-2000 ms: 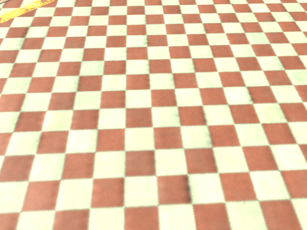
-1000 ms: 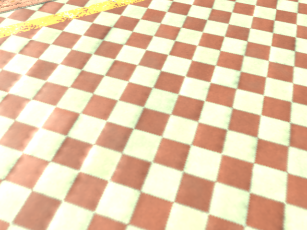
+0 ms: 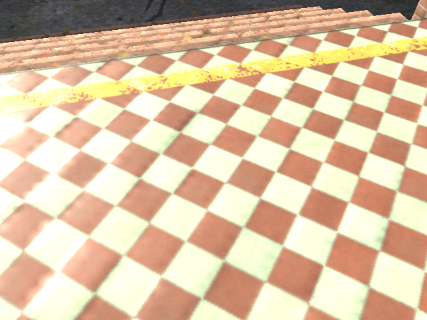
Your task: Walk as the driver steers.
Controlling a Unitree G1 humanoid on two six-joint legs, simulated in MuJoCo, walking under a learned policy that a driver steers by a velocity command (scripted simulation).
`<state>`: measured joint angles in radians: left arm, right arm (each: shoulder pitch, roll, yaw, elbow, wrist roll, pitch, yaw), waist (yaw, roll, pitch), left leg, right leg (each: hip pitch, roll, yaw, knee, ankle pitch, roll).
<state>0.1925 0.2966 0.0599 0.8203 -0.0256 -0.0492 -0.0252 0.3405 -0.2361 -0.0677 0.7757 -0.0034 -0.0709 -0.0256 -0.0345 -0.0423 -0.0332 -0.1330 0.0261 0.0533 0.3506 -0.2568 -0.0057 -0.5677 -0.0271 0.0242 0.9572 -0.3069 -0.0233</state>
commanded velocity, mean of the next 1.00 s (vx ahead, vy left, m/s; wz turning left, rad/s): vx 0.17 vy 0.00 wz -0.54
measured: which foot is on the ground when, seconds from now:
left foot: down 0.00-0.22, up 0.24-0.74, down 0.76-1.00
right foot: up 0.00-0.20, down 0.22-0.76, up 0.78-1.00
